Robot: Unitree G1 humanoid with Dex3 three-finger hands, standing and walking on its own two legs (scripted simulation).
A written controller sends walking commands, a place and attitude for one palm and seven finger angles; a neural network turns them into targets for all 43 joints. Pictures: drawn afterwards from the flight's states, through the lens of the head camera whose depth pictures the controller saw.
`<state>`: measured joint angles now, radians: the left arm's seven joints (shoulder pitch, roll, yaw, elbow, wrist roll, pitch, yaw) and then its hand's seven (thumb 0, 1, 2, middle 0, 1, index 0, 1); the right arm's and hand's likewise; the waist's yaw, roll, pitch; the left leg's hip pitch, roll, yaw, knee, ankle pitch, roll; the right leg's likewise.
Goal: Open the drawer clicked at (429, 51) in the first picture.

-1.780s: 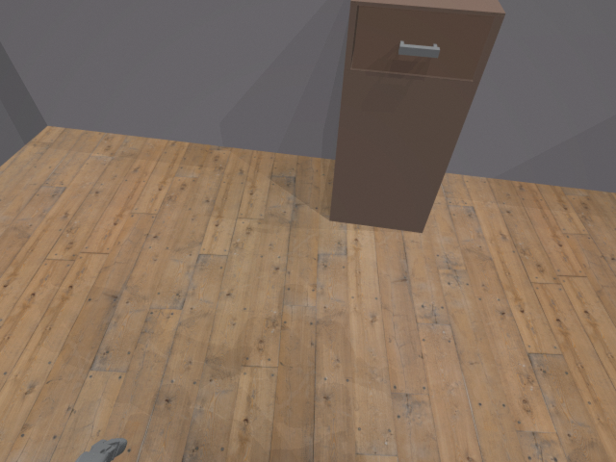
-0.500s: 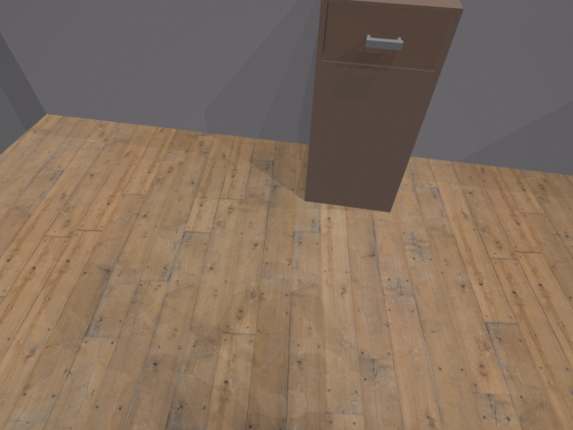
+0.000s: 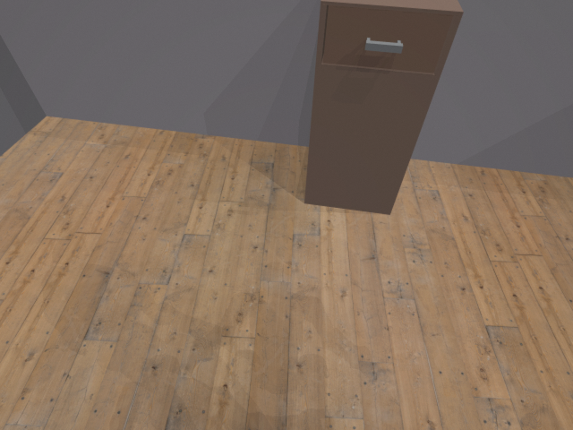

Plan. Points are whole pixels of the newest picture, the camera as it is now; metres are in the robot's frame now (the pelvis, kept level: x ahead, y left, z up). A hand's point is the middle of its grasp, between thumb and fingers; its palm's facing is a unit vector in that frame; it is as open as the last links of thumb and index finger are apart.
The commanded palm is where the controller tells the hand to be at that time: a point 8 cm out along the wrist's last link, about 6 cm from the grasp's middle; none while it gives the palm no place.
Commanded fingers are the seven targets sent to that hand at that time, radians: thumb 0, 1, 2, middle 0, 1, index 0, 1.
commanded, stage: walk to a spot facing it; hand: left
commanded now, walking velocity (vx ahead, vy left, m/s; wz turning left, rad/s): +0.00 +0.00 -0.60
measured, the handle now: (383, 44) +1.20 -0.24 +0.03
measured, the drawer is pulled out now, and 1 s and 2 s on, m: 0.00 0.00 0.00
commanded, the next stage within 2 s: none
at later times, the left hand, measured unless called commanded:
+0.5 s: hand out of the picture +0.04 +0.15 -0.17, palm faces -0.16 -0.95 -0.26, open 7.4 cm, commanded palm none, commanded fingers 0.00 0.90 0.90 -0.20 -0.30 -0.20 -0.30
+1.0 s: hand (176, 428) +0.16 +0.19 -0.19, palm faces -0.37 -0.91 -0.18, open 7.4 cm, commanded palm none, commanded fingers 0.00 0.90 0.90 -0.20 -0.30 -0.20 -0.30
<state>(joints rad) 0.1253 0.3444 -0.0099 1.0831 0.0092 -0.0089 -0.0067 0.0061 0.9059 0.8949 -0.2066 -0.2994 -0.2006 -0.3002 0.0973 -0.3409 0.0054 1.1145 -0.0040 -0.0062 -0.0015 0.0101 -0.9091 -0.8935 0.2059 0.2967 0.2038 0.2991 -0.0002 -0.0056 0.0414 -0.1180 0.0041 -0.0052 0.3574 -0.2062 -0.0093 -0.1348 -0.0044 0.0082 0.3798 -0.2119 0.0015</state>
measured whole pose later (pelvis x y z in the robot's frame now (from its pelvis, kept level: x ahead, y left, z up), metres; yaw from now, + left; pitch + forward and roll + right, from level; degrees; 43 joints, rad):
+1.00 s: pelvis +0.09 +0.01 -0.01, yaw -29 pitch +0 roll -1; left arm 0.39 0.24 0.08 0.99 0.02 0.01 -0.02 0.01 0.91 0.90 -0.21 -0.30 -0.20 -0.30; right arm 0.14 -0.19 -0.03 0.89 -0.01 -0.04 0.00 0.01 -0.91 -0.89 0.20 0.30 0.20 0.30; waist 0.06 -0.05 0.00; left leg -0.29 0.02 0.07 0.57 -0.27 0.03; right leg -0.30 0.09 0.16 0.80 -0.45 -0.01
